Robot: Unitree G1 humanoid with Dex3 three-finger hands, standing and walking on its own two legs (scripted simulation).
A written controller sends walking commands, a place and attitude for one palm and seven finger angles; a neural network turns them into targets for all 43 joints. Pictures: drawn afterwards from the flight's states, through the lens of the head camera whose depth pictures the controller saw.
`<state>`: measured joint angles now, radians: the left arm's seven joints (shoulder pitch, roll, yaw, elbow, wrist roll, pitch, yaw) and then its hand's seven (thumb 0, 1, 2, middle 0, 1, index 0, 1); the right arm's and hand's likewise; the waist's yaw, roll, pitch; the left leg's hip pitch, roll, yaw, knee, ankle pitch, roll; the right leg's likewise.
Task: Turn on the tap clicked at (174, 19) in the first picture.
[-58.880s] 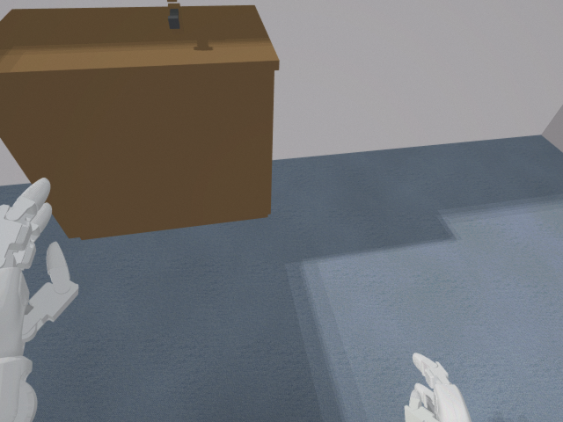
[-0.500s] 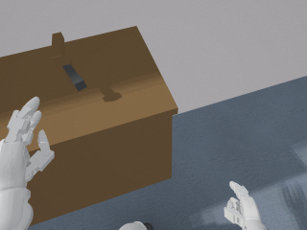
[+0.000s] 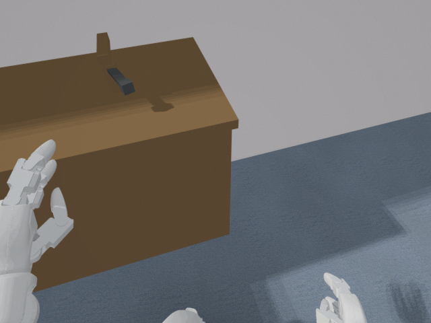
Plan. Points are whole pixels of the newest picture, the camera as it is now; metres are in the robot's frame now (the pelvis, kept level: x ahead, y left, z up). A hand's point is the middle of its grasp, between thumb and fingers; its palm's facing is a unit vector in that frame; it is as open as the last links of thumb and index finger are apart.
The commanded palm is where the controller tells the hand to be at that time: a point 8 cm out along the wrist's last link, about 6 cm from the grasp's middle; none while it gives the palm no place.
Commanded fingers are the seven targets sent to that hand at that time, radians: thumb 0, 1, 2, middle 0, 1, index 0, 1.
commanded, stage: stop stepping back and stand still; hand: left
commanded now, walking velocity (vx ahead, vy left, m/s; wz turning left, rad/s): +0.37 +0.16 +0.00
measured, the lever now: (126, 86) +0.61 +0.29 +0.11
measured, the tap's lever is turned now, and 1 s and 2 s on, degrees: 19 19 19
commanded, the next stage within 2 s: stand and check the lever's angle in 0.72 s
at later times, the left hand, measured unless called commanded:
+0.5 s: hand (1, 300) +0.11 +0.26 +0.16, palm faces +0.52 -0.79 -0.34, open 7.4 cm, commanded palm +0.05 +0.29 +0.18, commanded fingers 0.00 0.90 0.90 -0.20 -0.30 -0.20 -0.30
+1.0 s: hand (44, 271) +0.15 +0.24 +0.14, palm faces +0.43 -0.83 -0.36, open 7.4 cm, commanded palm +0.08 +0.29 +0.18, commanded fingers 0.00 0.90 0.90 -0.20 -0.30 -0.20 -0.30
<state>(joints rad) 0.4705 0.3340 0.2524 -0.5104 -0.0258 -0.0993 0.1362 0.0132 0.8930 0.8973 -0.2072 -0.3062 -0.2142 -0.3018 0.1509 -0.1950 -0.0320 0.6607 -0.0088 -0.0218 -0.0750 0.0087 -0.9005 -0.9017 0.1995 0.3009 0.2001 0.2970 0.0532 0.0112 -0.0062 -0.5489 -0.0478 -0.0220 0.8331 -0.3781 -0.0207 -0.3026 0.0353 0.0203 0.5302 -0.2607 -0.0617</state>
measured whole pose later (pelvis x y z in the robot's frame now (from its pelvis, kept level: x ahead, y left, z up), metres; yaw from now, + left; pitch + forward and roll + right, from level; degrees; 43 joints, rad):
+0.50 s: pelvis -0.08 +0.00 -0.01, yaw +6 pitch -3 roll +0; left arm 0.37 0.30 0.29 -0.32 -0.03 -0.11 0.15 0.01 0.89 0.90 -0.20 -0.31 -0.21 -0.30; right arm 0.28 -0.22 -0.01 0.70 0.01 -0.06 -0.07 0.01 -0.90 -0.90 0.20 0.30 0.20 0.30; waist 0.00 0.06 -0.04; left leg -0.26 0.01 -0.03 0.83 -0.47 0.03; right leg -0.29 0.04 -0.08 0.57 -0.24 -0.08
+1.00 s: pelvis -0.05 -0.01 -0.01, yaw +6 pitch -1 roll +0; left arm 0.43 0.30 0.26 -0.43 -0.05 -0.10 0.14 0.01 0.90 0.90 -0.20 -0.31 -0.21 -0.30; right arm 0.21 -0.20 0.01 0.65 0.01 -0.11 -0.05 0.01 -0.90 -0.90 0.20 0.30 0.20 0.30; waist 0.01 0.04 0.04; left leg -0.27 0.03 0.03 0.59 -0.28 0.00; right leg -0.21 0.02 -0.03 0.55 -0.33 -0.03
